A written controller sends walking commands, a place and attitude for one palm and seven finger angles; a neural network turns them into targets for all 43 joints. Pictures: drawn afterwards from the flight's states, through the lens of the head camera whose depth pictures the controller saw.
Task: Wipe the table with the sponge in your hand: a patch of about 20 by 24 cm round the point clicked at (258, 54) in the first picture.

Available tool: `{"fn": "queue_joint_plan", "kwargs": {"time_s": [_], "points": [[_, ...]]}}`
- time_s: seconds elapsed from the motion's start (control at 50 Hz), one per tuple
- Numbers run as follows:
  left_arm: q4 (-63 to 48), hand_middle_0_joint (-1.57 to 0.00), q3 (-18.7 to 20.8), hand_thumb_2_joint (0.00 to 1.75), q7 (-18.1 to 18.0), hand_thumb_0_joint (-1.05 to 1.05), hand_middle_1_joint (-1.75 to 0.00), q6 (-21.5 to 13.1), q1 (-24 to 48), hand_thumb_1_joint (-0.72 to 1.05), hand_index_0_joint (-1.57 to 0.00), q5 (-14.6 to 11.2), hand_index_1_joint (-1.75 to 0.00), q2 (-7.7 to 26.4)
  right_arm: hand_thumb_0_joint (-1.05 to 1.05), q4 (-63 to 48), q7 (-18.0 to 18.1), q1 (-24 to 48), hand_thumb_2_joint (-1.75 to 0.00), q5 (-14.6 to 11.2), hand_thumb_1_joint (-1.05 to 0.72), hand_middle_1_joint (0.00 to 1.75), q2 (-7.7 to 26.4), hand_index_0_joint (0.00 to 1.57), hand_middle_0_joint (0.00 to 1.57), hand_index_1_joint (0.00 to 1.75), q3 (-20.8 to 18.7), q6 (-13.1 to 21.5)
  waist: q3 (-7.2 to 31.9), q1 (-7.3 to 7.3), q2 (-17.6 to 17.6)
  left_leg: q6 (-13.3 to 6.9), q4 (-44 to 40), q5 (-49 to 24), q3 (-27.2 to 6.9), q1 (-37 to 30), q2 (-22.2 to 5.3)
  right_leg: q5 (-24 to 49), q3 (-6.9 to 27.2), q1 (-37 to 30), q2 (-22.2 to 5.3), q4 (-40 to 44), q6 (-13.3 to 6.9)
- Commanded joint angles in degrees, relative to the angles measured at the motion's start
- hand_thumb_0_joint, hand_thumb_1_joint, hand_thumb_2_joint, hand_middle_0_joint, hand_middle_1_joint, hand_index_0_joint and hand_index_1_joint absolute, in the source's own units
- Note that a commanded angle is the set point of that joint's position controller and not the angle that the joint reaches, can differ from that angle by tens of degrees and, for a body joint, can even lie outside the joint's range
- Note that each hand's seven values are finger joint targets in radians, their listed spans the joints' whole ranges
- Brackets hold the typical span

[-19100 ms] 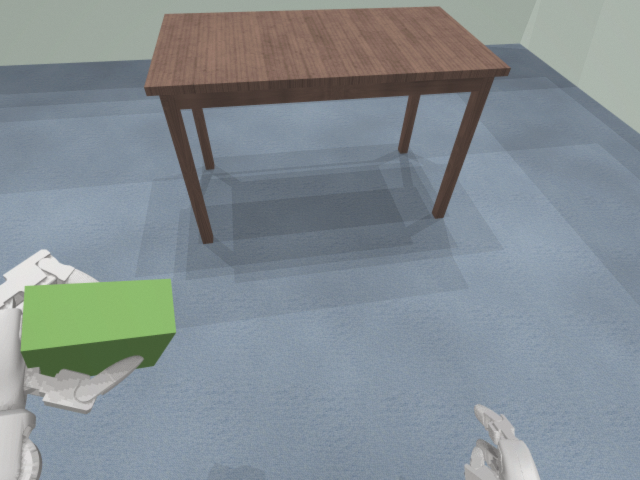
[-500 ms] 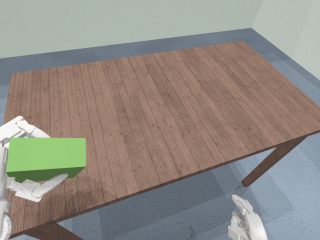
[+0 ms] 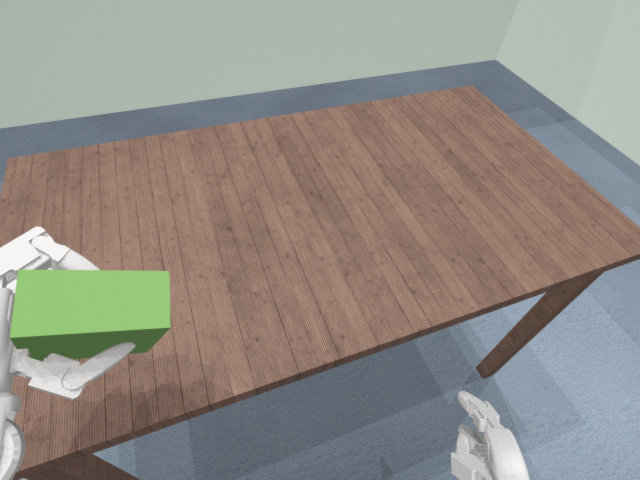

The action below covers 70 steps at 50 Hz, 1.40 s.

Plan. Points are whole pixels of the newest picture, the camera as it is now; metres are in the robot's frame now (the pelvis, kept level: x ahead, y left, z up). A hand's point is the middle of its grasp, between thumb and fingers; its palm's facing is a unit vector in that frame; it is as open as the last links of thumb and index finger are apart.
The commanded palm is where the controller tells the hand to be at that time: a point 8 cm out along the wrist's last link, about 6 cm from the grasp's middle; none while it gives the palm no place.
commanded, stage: shuffle to correct the standing spot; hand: left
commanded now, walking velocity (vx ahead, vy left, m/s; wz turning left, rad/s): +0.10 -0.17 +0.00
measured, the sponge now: (115, 318) +0.23 +0.22 +0.14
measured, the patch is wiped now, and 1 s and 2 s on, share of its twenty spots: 0.00 0.00 0.00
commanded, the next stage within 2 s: none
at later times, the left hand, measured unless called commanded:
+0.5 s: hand (155, 301) +0.24 +0.18 +0.15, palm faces +0.33 -0.86 -0.39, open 9.5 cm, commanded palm +0.18 +0.22 +0.17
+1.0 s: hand (134, 319) +0.22 +0.19 +0.15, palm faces +0.33 -0.86 -0.40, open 9.5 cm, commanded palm +0.17 +0.23 +0.17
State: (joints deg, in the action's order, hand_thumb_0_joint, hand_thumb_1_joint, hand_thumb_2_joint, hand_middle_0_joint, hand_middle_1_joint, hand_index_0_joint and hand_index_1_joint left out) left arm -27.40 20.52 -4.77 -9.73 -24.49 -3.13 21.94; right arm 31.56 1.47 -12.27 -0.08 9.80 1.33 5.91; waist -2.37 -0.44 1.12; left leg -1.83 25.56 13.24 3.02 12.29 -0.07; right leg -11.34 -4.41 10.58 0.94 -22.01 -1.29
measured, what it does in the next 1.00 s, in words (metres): stands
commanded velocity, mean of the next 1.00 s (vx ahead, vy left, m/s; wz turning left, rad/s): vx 0.14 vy -0.14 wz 0.00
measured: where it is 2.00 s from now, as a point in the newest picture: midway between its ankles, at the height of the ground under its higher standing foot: outside the picture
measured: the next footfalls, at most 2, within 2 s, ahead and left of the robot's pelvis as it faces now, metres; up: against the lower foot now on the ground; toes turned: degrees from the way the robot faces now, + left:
none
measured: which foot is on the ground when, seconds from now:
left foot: down 0.00-1.00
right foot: down 0.00-1.00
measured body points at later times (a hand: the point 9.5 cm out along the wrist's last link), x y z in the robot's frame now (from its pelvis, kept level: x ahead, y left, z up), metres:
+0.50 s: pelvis +0.02 -0.06 -0.01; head +0.03 -0.05 +0.44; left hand +0.22 +0.23 +0.18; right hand +0.19 -0.31 -0.08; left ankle +0.01 +0.09 -0.74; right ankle +0.00 -0.11 -0.74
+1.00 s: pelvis +0.01 -0.05 -0.01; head +0.02 -0.04 +0.44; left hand +0.20 +0.24 +0.17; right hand +0.18 -0.27 -0.09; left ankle +0.00 +0.09 -0.74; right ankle +0.00 -0.11 -0.74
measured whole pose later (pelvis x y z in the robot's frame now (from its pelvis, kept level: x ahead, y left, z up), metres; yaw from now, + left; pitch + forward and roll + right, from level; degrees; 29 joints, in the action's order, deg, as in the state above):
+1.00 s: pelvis +0.01 -0.05 -0.01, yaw +0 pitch -1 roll +0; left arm -27.8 20.2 -4.6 -6.5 -26.5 -4.7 21.9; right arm 31.8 2.9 -12.2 -1.1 10.4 1.3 4.0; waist -1.9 0.2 0.1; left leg 1.7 28.8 15.5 1.2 12.7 -3.3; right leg -14.4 -5.8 11.1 4.1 -25.6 -5.2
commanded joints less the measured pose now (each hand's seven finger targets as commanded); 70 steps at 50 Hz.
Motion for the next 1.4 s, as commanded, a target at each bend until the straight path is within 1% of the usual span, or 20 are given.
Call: {"fn": "queue_joint_plan", "kwargs": {"time_s": [0.0, 0.08, 0.1, 0.18, 0.2, 0.26, 0.3, 0.36, 0.38, 0.44, 0.52, 0.56, 0.64, 0.68, 0.76, 0.9, 0.98, 1.12, 1.3, 1.38], "points": [[-11.21, -1.2, 5.23, 1.3, -0.57, 0.0, -1.6, -3.03, 1.92, 0.1, -1.2, -1.5, -1.6, 7.78, 0.0, -8.77, 0.65, 4.88, -0.9, -0.59, -0.9, 0.3, 8.87, 0.2, 0.2, 0.3, -3.53, 2.08, 8.06, 0.32, -4.8, 1.22, -3.87, -7.15, -6.98, -0.88, -8.16, 5.52, 3.06, -1.97, -2.71, 1.64, -0.83], [-13.35, -1.2, 7.18, 1.3, -1.03, 0.0, -1.6, -2.19, 3.19, 0.1, -1.2, -1.86, -1.6, 10.39, 0.0, -8.85, 1.3, 5.62, -0.9, -1.13, -0.9, 0.3, 8.78, 0.2, 0.2, 0.3, -3.84, 1.97, 8.55, 0.61, -4.66, 0.32, -1.4, -3.18, -5.97, -0.66, -6.96, 5.26, 6.38, -0.83, -3.94, 1.46, -1.72], [-12.75, -1.2, 5.46, 1.3, -0.9, 0.0, -1.6, -2.3, 3.58, 0.1, -1.2, -2.04, -1.6, 8.44, 0.0, -8.64, 1.36, 5.27, -0.9, -0.74, -0.9, 0.3, 8.65, 0.2, 0.2, 0.3, -3.51, 1.95, 8.02, 0.58, -3.64, -0.08, -0.65, -1.77, -5.57, 0.39, -6.62, 4.51, 6.47, -0.59, -4.07, 1.71, -1.91], [-15.01, -1.2, 7.19, 1.3, -1.55, 0.0, -1.6, -1.46, 4.39, 0.1, -1.2, -2.38, -1.6, 10.94, 0.0, -8.4, 1.83, 5.74, -0.9, -1.34, -0.9, 0.3, 8.47, 0.2, 0.2, 0.3, -3.96, 2.11, 8.93, 0.82, -2.01, 0.12, 4.52, -2.18, -3.65, -0.7, -4.83, 5.77, 10.46, 0.77, -6.57, 2.53, -3.48], [-14.58, -1.2, 5.93, 1.3, -1.56, 0.0, -1.6, -1.64, 4.46, 0.1, -1.2, -2.47, -1.6, 9.41, 0.0, -8.08, 1.78, 5.38, -0.9, -0.93, -0.9, 0.3, 8.44, 0.2, 0.2, 0.3, -3.66, 2.02, 8.53, 0.84, -1.8, -0.08, 6.0, -1.67, -2.9, 0.15, -4.36, 5.43, 10.71, 1.06, -7.24, 3.07, -3.91], [-14.81, -1.2, 7.19, 1.3, -1.85, 0.0, -1.6, -1.24, 3.49, 0.1, -1.2, -2.64, -1.6, 10.41, 0.0, -8.02, 1.72, 4.87, -0.9, -1.18, -0.9, 0.3, 8.44, 0.2, 0.2, 0.3, -4.14, 1.92, 9.74, 0.82, -0.04, 0.32, 9.55, -4.01, -1.58, 1.18, -3.23, 13.16, 12.75, -1.79, -9.24, 2.75, -4.29], [-14.84, -1.2, 7.47, 1.3, -2.07, 0.0, -1.6, -1.45, 1.98, 0.1, -1.2, -2.75, -1.6, 10.1, 0.0, -7.61, 1.64, 5.27, -0.9, -1.2, -0.9, 0.3, 8.29, 0.2, 0.2, 0.3, -3.74, 1.54, 10.43, 0.97, -0.28, -0.04, 9.09, -6.87, -1.27, 0.49, -3.62, 16.71, 10.92, -2.55, -8.78, 1.31, -3.83], [-14.19, -1.2, 8.66, 1.3, -1.88, 0.0, -1.6, -1.47, 0.66, 0.1, -1.2, -2.72, -1.6, 10.7, 0.0, -7.84, 1.62, 5.33, -0.9, -1.23, -0.9, 0.3, 8.39, 0.2, 0.2, 0.3, -4.01, 0.85, 10.95, 0.73, -1.18, -0.24, 7.11, -12.13, -1.31, -0.62, -4.52, 23.09, 9.05, -4.35, -7.36, -0.71, -1.15], [-14.37, -1.2, 8.86, 1.3, -1.9, 0.0, -1.6, -1.46, 0.18, 0.1, -1.2, -2.83, -1.6, 11.1, 0.0, -7.75, 1.67, 6.26, -0.9, -1.45, -0.9, 0.3, 8.51, 0.2, 0.2, 0.3, -3.89, 0.76, 10.3, 0.89, -4.03, -0.51, 5.33, -14.76, -2.06, -2.6, -5.3, 22.57, 7.75, -2.84, -6.37, -2.01, -0.65], [-13.28, -1.2, 8.56, 1.3, -1.34, 0.0, -1.6, -1.49, -0.02, 0.1, -1.2, -2.41, -1.6, 10.69, 0.0, -8.21, 1.56, 5.9, -0.9, -1.16, -0.9, 0.3, 8.42, 0.2, 0.2, 0.3, -3.93, 0.13, 9.85, 0.57, -4.4, -1.29, 5.49, -18.39, -2.92, -2.19, -7.2, 22.4, 6.3, -3.72, -4.48, -2.1, 1.64], [-12.76, -1.2, 7.65, 1.3, -1.2, 0.0, -1.6, -0.86, 0.72, 0.1, -1.2, -2.65, -1.6, 9.74, 0.0, -8.55, 1.26, 5.41, -0.9, -1.59, -0.9, 0.3, 8.15, 0.2, 0.2, 0.3, -3.98, -0.09, 9.91, 0.86, 1.51, -0.31, 10.26, -10.01, -0.88, 1.67, -3.79, 22.46, 9.65, -6.1, -7.1, 0.97, -0.55], [-13.9, -1.2, 7.57, 1.3, -1.4, 0.0, -1.6, -1.14, 0.37, 0.1, -1.2, -2.73, -1.6, 9.83, 0.0, -8.51, 1.12, 5.53, -0.9, -1.54, -0.9, 0.3, 7.94, 0.2, 0.2, 0.3, -3.7, -0.08, 9.7, 0.85, 0.19, -0.24, 8.29, -6.3, -1.05, 0.37, -3.26, 19.88, 10.78, -4.58, -8.15, 2.17, -1.24], [-15.59, -1.2, 7.08, 1.3, -1.28, 0.0, -1.6, -1.96, 1.69, 0.1, -1.2, -2.43, -1.6, 10.45, 0.0, -8.56, 1.61, 6.89, -0.9, -1.1, -0.9, 0.3, 8.12, 0.2, 0.2, 0.3, -3.18, 0.15, 7.23, 0.46, -7.14, -1.77, 0.25, -8.7, -5.49, -2.88, -7.67, 10.76, 6.93, -0.09, -3.9, 0.03, 1.41], [-16.2, -1.2, 7.85, 1.3, -1.46, 0.0, -1.6, -1.56, 3.1, 0.1, -1.2, -2.06, -1.6, 12.04, 0.0, -8.24, 1.9, 7.12, -0.9, -1.46, -0.9, 0.3, 8.0, 0.2, 0.2, 0.3, -3.18, 0.26, 7.15, 0.63, -6.79, -1.5, 1.4, -9.92, -4.77, -2.98, -7.49, 11.2, 7.03, -0.77, -3.98, 0.46, 1.04], [-14.14, -1.2, 6.85, 1.3, -1.2, 0.0, -1.6, -1.17, 4.17, 0.1, -1.2, -2.09, -1.6, 10.32, 0.0, -8.22, 1.79, 5.59, -0.9, -1.28, -0.9, 0.3, 7.97, 0.2, 0.2, 0.3, -3.44, 0.72, 7.88, 0.73, -3.55, -0.79, 2.61, -6.52, -4.22, -1.0, -6.2, 10.17, 8.22, -2.76, -4.74, 1.51, -1.01], [-13.14, -1.2, 5.77, 1.3, -0.81, 0.0, -1.6, -1.08, 2.0, 0.1, -1.2, -2.15, -1.6, 9.39, 0.0, -8.67, 1.76, 5.98, -0.9, -1.36, -0.9, 0.3, 7.82, 0.2, 0.2, 0.3, -2.8, 0.94, 6.97, 0.71, -4.77, -1.44, -1.79, -2.78, -7.07, -0.39, -7.59, 3.5, 6.11, -1.04, -3.38, 0.86, -1.39], [-14.06, -1.2, 6.78, 1.3, -0.95, 0.0, -1.6, -1.15, 2.77, 0.1, -1.2, -2.08, -1.6, 11.22, 0.0, -8.65, 1.85, 6.25, -0.9, -1.53, -0.9, 0.3, 7.88, 0.2, 0.2, 0.3, -2.68, 1.16, 7.16, 0.79, -4.76, -1.15, -1.77, -5.26, -7.13, -0.84, -7.44, 5.59, 6.11, -1.54, -3.67, 0.91, -1.73], [-14.96, -1.2, 6.51, 1.3, -1.0, 0.0, -1.6, -1.5, 2.55, 0.1, -1.2, -2.18, -1.6, 10.47, 0.0, -8.57, 1.67, 5.4, -0.9, -1.32, -0.9, 0.3, 7.99, 0.2, 0.2, 0.3, -3.18, 1.56, 9.15, 0.72, -5.76, -0.71, 0.62, -10.36, -6.37, -1.71, -7.19, 10.59, 6.37, -3.45, -4.16, 0.36, -2.42], [-13.34, -1.2, 6.88, 1.3, -1.02, 0.0, -1.6, -1.26, 1.0, 0.1, -1.2, -2.63, -1.6, 10.48, 0.0, -8.51, 1.76, 5.5, -0.9, -1.49, -0.9, 0.3, 8.05, 0.2, 0.2, 0.3, -3.11, 0.98, 7.39, 1.0, -4.04, -0.68, 1.01, -4.32, -5.47, -0.09, -6.45, 6.98, 7.09, -1.86, -4.6, 1.77, -2.53], [-14.0, -1.2, 7.13, 1.3, -1.07, 0.0, -1.6, -1.2, 1.4, 0.1, -1.2, -2.83, -1.6, 11.18, 0.0, -8.46, 1.76, 5.98, -0.9, -1.88, -0.9, 0.3, 7.93, 0.2, 0.2, 0.3, -3.12, 0.93, 7.3, 1.1, -3.88, -0.43, 1.85, -5.89, -5.07, -0.78, -5.89, 9.16, 7.71, -1.34, -5.24, 1.72, -2.85]]}}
